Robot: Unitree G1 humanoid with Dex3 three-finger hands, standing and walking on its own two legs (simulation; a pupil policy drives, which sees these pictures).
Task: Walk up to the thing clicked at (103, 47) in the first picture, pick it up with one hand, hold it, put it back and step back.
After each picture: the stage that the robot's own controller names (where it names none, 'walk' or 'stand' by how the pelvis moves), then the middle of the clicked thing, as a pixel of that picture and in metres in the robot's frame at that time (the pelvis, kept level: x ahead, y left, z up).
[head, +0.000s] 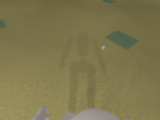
stand; (103, 46) +1.60 -0.36 -0.72
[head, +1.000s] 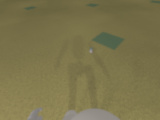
walk; (91, 50) +1.51 +0.03 -0.70
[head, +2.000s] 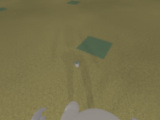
walk; (77, 63) +0.98 +0.27 -0.72
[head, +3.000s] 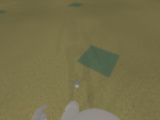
walk; (77, 84) +0.58 +0.20 -0.72
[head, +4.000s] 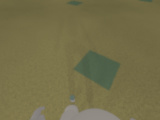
stand; (72, 98) +0.33 +0.19 -0.70
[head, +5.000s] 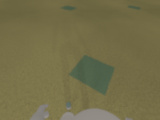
stand; (68, 105) +0.29 +0.18 -0.72
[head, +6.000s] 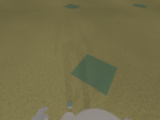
stand; (69, 104) +0.29 +0.18 -0.72
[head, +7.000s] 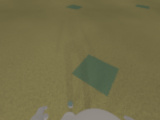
stand; (70, 104) +0.29 +0.18 -0.72
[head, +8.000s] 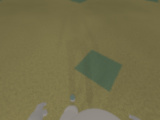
stand; (72, 98) +0.33 +0.16 -0.71
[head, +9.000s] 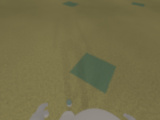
stand; (69, 103) +0.29 +0.17 -0.72
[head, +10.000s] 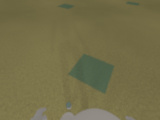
stand; (68, 105) +0.27 +0.19 -0.72
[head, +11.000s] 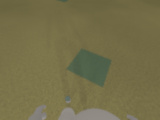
stand; (67, 99) +0.30 +0.20 -0.72
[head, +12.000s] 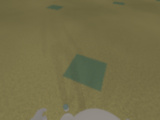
stand; (66, 107) +0.26 +0.22 -0.72
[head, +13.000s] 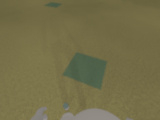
stand; (66, 106) +0.25 +0.23 -0.72
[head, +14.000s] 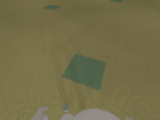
stand; (65, 108) +0.24 +0.23 -0.72
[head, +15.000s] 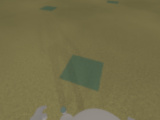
stand; (63, 110) +0.22 +0.25 -0.72
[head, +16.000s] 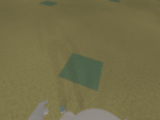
stand; (62, 109) +0.21 +0.23 -0.72
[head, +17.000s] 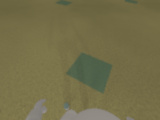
stand; (66, 106) +0.23 +0.21 -0.71
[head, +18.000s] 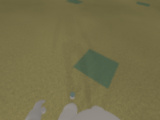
walk; (72, 95) +0.37 +0.13 -0.69
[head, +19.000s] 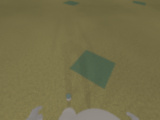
rise first; (68, 97) +0.36 +0.20 -0.70
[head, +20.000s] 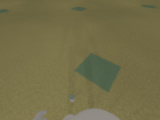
stand; (72, 98) +0.39 +0.21 -0.72
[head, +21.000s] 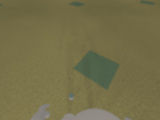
stand; (71, 96) +0.38 +0.19 -0.72
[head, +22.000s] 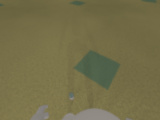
stand; (71, 96) +0.37 +0.20 -0.72
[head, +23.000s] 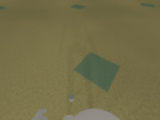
stand; (71, 97) +0.38 +0.20 -0.72
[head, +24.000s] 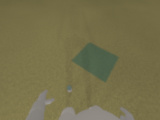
go down; (69, 88) +0.40 +0.20 -0.69
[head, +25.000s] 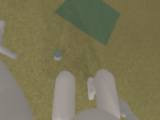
go down; (57, 55) +0.49 +0.18 -0.30
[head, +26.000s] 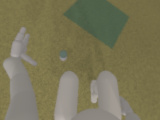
close in; (63, 55) +0.49 +0.15 -0.30
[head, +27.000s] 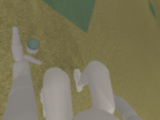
close; (33, 46) +0.49 +0.20 -0.24
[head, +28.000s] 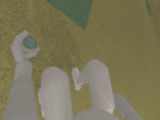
close; (29, 45) +0.48 +0.20 -0.25
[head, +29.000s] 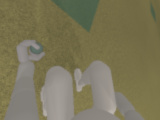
lift; (35, 49) +0.44 +0.19 -0.25
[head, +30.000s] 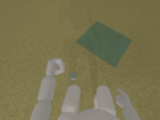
lift; (73, 76) +0.41 +0.13 -0.49
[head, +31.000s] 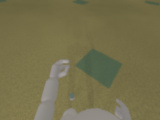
close; (71, 96) +0.36 +0.16 -0.67
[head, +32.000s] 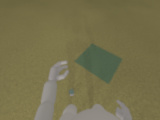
stand; (71, 92) +0.37 +0.17 -0.67
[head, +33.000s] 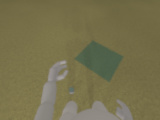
stand; (71, 90) +0.37 +0.16 -0.64
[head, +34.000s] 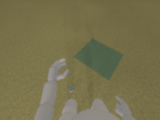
stand; (71, 88) +0.37 +0.16 -0.62
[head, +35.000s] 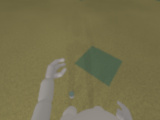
stand; (71, 94) +0.36 +0.16 -0.67
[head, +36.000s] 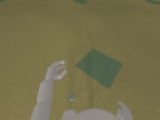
stand; (72, 97) +0.35 +0.17 -0.68
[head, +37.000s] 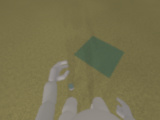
stand; (71, 86) +0.37 +0.17 -0.62
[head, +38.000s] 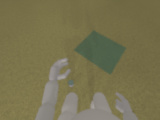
stand; (71, 83) +0.38 +0.16 -0.58
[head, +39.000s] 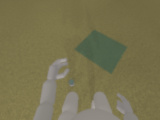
close; (71, 82) +0.38 +0.16 -0.57
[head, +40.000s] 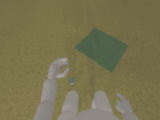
close; (71, 81) +0.39 +0.16 -0.56
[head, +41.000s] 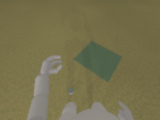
hold; (70, 91) +0.36 +0.16 -0.65
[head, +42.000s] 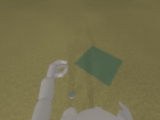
hold; (71, 95) +0.35 +0.17 -0.67
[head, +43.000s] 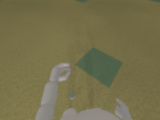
stand; (72, 95) +0.36 +0.17 -0.68
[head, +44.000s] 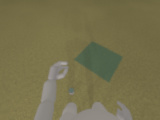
close; (71, 91) +0.36 +0.17 -0.65
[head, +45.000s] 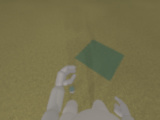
close; (72, 89) +0.37 +0.16 -0.63
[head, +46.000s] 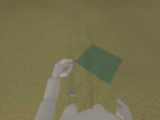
close; (72, 93) +0.37 +0.16 -0.66
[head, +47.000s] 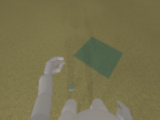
close; (71, 87) +0.37 +0.16 -0.64
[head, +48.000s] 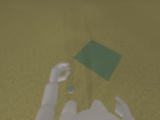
close; (70, 90) +0.36 +0.17 -0.64
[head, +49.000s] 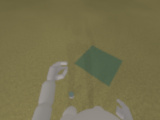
close; (71, 95) +0.35 +0.17 -0.66
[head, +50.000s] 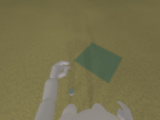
close; (71, 92) +0.36 +0.17 -0.66
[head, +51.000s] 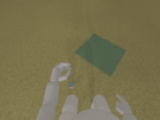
stand; (71, 85) +0.38 +0.16 -0.60
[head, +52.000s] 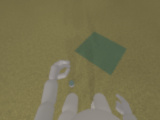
close; (71, 83) +0.38 +0.16 -0.59
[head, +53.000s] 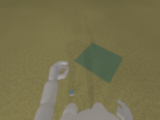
close; (71, 92) +0.36 +0.17 -0.65
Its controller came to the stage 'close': yes
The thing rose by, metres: 0.00
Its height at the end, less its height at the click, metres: +0.00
